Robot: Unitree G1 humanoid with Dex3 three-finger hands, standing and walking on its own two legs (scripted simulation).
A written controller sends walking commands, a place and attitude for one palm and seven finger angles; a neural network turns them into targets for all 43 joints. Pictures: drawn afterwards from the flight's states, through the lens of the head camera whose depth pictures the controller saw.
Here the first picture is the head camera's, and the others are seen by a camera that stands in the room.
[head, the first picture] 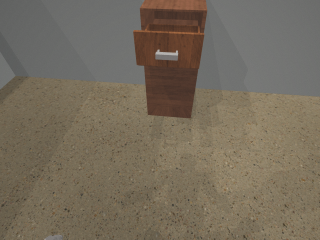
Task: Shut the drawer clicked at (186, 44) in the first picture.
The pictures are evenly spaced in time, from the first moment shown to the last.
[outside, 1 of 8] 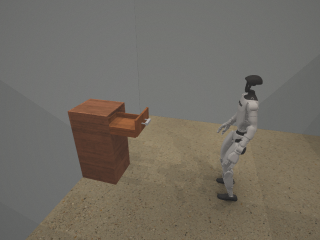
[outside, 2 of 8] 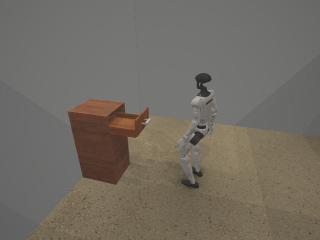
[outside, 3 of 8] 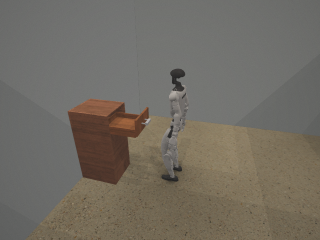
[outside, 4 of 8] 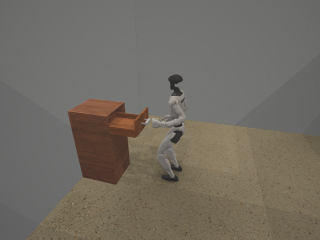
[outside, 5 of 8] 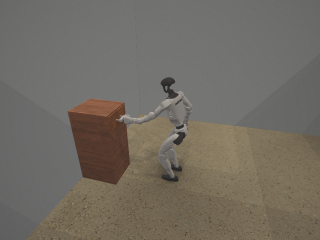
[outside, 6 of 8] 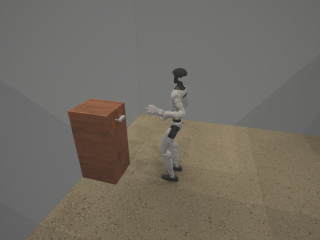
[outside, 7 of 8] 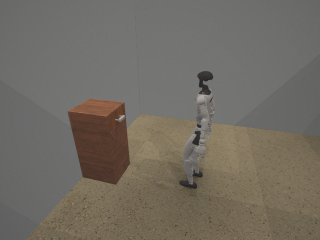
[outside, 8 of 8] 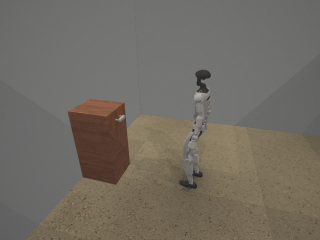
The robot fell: no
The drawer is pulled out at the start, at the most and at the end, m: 0.30 0.30 0.00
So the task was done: yes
